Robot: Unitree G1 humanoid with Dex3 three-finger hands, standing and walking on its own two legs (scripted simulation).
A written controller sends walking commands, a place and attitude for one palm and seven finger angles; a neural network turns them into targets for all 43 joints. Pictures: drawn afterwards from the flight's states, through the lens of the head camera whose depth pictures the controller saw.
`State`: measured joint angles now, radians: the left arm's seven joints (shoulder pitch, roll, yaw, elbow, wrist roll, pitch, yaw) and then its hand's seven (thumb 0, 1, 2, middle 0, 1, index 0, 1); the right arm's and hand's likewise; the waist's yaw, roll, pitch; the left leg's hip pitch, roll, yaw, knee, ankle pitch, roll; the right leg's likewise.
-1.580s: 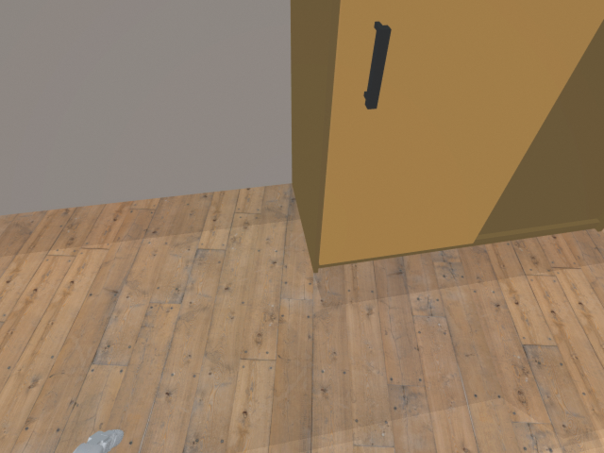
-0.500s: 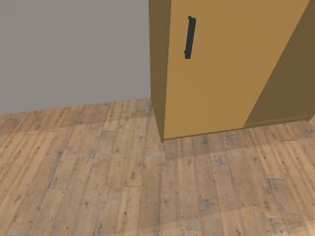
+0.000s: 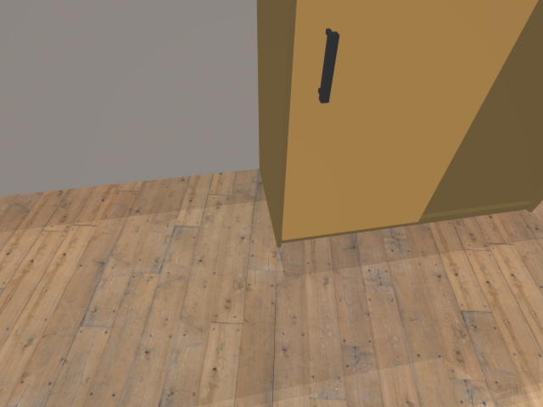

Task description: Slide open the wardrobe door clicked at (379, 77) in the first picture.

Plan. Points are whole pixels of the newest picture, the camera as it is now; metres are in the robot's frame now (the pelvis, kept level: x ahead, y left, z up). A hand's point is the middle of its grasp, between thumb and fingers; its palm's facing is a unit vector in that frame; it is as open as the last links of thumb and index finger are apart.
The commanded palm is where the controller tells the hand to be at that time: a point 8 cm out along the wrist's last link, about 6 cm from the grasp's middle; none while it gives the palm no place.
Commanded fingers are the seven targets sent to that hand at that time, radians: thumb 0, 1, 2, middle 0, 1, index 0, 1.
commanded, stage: walk to a spot facing it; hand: left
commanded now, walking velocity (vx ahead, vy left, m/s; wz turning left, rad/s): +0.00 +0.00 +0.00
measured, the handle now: (326, 66) +0.92 -0.09 +0.08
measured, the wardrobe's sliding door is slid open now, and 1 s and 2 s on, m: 0.00 0.00 0.00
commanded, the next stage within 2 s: none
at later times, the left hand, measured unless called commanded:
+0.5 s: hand out of the picture +0.05 +0.18 -0.18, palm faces -0.14 -0.95 -0.28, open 7.3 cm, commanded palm none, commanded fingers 0.00 0.90 0.90 -0.20 -0.30 -0.20 -0.30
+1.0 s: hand out of the picture +0.10 +0.20 -0.18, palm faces -0.35 -0.91 -0.24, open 7.3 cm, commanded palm none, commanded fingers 0.00 0.90 0.90 -0.20 -0.30 -0.20 -0.30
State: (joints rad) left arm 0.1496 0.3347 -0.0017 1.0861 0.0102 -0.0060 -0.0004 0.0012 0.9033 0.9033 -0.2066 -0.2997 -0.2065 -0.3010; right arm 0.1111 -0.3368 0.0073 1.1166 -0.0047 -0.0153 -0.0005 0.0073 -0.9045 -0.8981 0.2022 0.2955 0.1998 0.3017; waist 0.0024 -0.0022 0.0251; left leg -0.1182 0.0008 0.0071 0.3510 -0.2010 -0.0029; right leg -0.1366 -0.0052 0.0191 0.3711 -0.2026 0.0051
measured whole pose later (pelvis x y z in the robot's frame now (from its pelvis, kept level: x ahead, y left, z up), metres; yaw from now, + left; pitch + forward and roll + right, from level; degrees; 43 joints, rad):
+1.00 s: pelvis -0.04 +0.03 -0.01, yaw -27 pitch +2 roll +0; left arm 0.26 0.24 0.08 0.90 0.02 0.06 0.00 0.00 0.90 0.90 -0.21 -0.30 -0.21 -0.30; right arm 0.11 -0.23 -0.05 0.90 0.00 0.02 -0.03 0.01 -0.91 -0.90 0.20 0.29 0.20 0.30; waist 0.06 -0.03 0.03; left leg -0.27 -0.02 -0.04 0.59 -0.37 -0.03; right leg -0.36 0.14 0.25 0.44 -0.10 0.00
